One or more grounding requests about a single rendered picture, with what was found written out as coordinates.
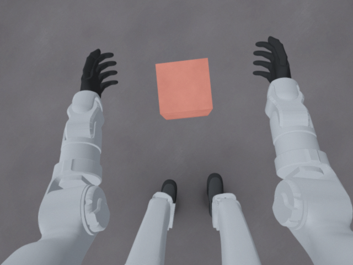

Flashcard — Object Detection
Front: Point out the left robot foot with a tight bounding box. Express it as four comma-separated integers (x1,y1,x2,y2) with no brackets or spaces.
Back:
161,179,177,203

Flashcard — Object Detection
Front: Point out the robot left thigh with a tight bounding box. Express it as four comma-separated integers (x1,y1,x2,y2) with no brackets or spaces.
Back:
125,197,175,265

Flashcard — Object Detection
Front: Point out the right robot upper arm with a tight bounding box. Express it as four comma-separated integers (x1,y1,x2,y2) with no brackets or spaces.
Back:
272,177,353,265

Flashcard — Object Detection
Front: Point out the right robot forearm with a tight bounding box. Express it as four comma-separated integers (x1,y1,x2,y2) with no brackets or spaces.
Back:
265,77,352,220

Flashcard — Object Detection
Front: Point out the left robot upper arm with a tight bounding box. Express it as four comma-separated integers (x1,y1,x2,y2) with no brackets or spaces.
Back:
1,184,110,265

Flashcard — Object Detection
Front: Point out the right robot hand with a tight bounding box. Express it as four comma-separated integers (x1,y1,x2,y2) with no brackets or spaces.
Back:
253,36,291,83

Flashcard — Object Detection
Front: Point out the left robot forearm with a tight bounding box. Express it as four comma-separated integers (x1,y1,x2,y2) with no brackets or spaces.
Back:
38,91,104,232

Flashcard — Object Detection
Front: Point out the left robot hand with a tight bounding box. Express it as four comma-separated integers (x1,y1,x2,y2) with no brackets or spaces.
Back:
80,49,118,98

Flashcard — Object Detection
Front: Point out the carton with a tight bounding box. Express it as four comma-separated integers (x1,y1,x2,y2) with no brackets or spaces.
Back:
156,58,213,120

